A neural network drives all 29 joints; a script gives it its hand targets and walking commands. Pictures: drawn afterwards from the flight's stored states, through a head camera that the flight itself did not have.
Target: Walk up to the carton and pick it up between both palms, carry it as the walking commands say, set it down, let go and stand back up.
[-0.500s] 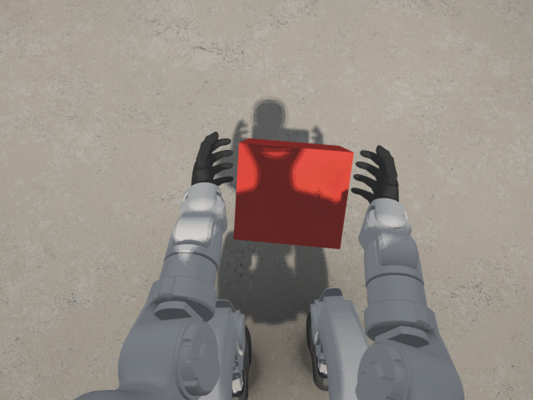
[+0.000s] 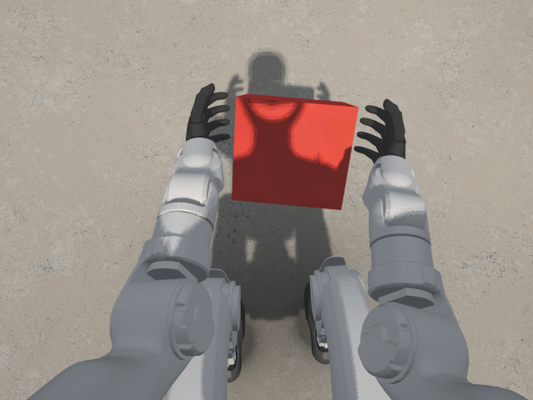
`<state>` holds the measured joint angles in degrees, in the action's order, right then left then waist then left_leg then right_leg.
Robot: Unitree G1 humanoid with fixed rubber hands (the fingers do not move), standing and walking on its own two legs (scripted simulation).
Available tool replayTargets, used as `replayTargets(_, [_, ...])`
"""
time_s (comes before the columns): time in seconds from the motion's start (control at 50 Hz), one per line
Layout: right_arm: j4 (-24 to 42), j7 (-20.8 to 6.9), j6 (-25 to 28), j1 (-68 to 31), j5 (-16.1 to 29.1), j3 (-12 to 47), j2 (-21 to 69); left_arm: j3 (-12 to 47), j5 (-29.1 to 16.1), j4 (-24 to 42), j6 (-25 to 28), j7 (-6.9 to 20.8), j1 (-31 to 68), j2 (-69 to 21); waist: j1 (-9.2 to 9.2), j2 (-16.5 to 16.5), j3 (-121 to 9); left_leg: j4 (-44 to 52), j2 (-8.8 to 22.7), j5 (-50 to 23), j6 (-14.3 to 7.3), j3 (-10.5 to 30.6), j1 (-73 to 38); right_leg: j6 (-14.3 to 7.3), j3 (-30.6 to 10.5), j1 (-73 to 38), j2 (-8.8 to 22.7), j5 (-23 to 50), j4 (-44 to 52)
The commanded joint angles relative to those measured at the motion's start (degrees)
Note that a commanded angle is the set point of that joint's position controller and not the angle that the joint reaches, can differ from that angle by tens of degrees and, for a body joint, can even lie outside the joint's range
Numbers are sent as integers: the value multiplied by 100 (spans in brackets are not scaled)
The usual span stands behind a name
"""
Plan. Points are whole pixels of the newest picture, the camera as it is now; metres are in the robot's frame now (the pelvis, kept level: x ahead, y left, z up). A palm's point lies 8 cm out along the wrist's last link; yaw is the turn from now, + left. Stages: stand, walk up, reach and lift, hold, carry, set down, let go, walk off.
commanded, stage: set down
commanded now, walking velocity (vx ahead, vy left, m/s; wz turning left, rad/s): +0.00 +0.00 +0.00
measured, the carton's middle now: (290, 147) +0.51 -0.06 -0.19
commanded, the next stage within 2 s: none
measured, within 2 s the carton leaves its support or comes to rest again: neither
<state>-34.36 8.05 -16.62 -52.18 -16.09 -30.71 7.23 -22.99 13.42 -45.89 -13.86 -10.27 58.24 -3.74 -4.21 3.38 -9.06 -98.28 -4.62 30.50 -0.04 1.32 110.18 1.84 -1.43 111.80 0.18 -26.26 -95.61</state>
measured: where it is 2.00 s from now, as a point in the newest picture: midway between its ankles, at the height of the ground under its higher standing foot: (276, 343)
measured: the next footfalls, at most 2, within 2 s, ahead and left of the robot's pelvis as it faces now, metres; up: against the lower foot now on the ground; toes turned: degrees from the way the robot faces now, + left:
none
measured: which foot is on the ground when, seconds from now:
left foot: down 0.00-1.00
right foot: down 0.00-1.00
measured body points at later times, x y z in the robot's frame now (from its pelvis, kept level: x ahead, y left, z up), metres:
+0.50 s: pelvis -0.01 +0.00 -0.06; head +0.30 -0.02 +0.27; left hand +0.53 +0.08 -0.17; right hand +0.48 -0.19 -0.17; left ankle +0.09 +0.11 -0.48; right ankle +0.11 -0.13 -0.48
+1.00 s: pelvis -0.01 +0.00 -0.11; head +0.34 -0.02 +0.17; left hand +0.55 +0.07 -0.26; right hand +0.51 -0.20 -0.26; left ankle +0.09 +0.11 -0.48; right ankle +0.11 -0.13 -0.48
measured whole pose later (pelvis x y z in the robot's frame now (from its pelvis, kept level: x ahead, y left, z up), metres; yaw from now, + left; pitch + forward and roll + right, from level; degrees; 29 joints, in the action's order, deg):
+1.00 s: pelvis -0.01 +0.00 -0.11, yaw +0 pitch +44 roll -2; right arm -42.0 6.4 -15.4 -71.2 -9.9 -28.1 -2.8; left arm -15.6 6.3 -53.4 -13.8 -9.3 77.8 7.3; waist -4.7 2.9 7.9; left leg -119.1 -5.9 33.1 1.1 1.7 129.5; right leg 2.2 -1.0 130.9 -0.5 -28.5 -115.8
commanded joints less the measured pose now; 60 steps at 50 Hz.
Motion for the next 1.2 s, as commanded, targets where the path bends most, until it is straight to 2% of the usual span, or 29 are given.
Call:
replayTargets(0.0, [-384,-1568,131,-3813,703,3048,4971,2505,-582,-361,63,1538,3261,-5445,-268,66,-5410,988,-847,-935,132,-165,-2368,44,465,-3292,-938,1256,575])
replayTargets(0.34, [-417,-1599,130,-4570,806,2992,4743,2522,-734,-363,64,1637,4007,-5108,-284,64,-5612,257,-834,-949,99,-273,-1688,59,539,-2868,-904,1380,-111])
replayTargets(0.96, [-580,-1767,317,-5651,1336,3084,3875,2925,-1338,-396,245,1666,5217,-4480,-410,160,-5252,-1065,-729,-1207,63,-331,-1168,43,668,-2164,-737,1679,-1443])
replayTargets(1.06, [-954,-1836,338,-5441,1430,2890,3902,2892,-1407,-402,343,1640,5428,-4208,-332,289,-4748,-1227,-710,-1268,56,-357,-984,20,633,-1850,-744,1728,-1634])
replayTargets(1.18, [-1365,-1934,344,-5325,1477,2682,3794,2793,-1414,-480,432,1621,5544,-3839,-221,299,-4224,-1413,-660,-1250,27,-370,-871,-2,608,-1537,-745,1629,-1837])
